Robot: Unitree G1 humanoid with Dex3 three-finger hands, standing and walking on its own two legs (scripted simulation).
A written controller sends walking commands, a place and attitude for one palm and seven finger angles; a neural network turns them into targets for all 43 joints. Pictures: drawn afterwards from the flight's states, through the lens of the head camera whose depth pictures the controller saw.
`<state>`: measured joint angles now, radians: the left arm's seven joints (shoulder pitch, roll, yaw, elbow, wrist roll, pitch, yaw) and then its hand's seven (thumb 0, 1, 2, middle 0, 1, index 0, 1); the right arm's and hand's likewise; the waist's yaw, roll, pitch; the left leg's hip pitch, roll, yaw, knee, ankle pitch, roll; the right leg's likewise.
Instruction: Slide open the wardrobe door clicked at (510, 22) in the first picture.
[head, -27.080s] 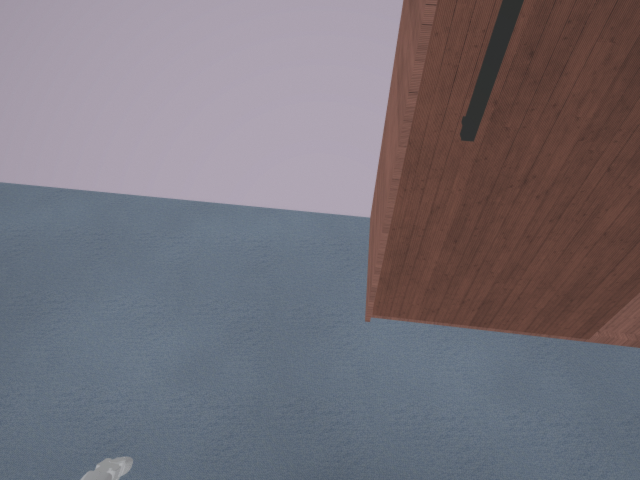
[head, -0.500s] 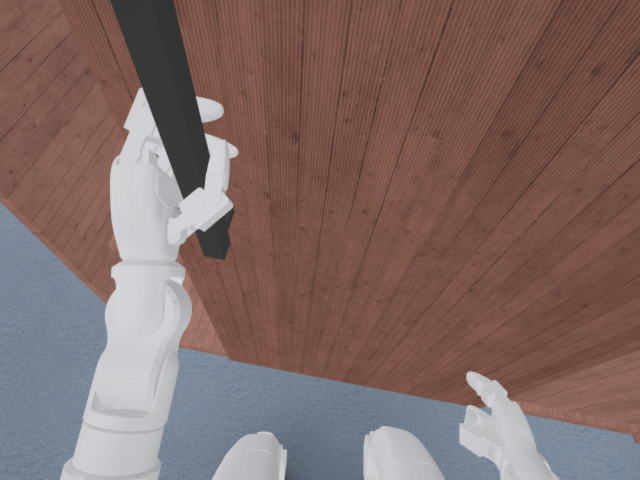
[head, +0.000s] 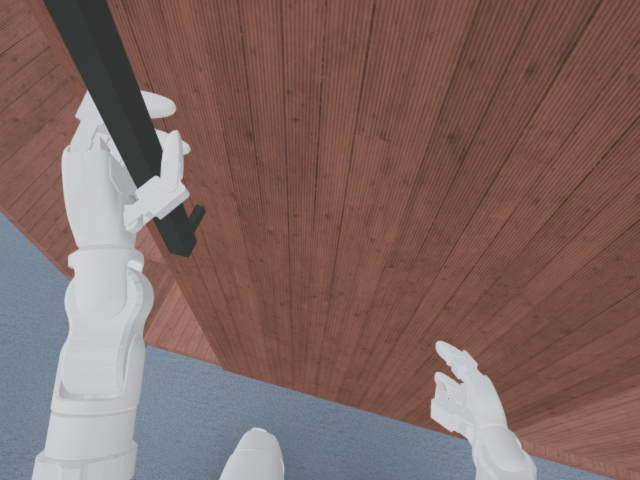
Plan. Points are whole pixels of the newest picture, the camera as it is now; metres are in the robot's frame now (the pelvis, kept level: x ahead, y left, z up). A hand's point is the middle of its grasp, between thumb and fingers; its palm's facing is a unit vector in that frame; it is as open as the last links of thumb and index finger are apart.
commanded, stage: step sideways, sliding the door along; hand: left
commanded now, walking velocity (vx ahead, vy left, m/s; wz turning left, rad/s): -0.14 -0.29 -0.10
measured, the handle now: (156, 142) +0.34 +0.24 +0.22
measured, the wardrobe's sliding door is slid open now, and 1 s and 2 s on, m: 0.27 0.30 0.30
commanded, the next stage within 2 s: stop walking and hold the door there in 0.28 s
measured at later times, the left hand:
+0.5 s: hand (192, 191) +0.30 +0.20 +0.20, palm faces +0.14 -0.99 -0.06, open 6.0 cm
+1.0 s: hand (201, 190) +0.31 +0.19 +0.20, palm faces +0.37 -0.91 -0.17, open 6.0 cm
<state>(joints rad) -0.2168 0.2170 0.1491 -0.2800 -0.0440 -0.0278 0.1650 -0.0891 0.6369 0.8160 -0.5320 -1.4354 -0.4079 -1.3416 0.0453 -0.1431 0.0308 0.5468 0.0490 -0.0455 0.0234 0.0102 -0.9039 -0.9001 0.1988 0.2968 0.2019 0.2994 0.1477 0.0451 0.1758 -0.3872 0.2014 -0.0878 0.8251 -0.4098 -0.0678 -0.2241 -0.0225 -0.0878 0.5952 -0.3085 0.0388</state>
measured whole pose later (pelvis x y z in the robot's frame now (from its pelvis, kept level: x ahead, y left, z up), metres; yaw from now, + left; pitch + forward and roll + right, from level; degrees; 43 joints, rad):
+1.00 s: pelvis -0.02 -0.04 +0.03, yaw -11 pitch -3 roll +0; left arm 0.05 0.37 0.41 -0.09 -0.07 -0.14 0.17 -0.11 0.65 0.80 -0.45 -1.41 -0.31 -1.40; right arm 0.25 -0.25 -0.02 0.69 0.04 -0.09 -0.08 0.01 -0.91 -0.90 0.20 0.30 0.20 0.30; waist -0.01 -0.04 0.02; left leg -0.19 0.00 0.04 0.46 -0.21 0.02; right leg -0.19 -0.01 0.00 0.45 -0.20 0.01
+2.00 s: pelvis -0.05 +0.04 +0.03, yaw -9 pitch +0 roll +1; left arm -0.10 0.27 0.20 -0.01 -0.07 -0.17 0.15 -0.21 0.70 0.82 -0.43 -1.42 -0.28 -1.40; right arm 0.17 -0.14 0.03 0.64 0.03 0.00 -0.06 0.01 -0.91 -0.90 0.20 0.30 0.20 0.30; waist 0.02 0.01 0.03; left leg -0.23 -0.05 0.05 0.39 -0.16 0.05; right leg -0.29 -0.06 -0.05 0.69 -0.39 0.02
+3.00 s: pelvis -0.10 +0.02 +0.02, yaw -11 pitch -2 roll +0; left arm -0.28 0.33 0.29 0.32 -0.04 -0.16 0.13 -0.03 -0.15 0.39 -0.44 -1.38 -0.27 -1.30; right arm 0.20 -0.24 0.03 0.67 0.01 -0.13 -0.06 0.01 -0.90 -0.90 0.20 0.30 0.20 0.30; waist 0.01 0.02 -0.02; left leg -0.31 0.01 0.07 0.51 -0.17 0.02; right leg -0.24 0.02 -0.06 0.55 -0.28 -0.05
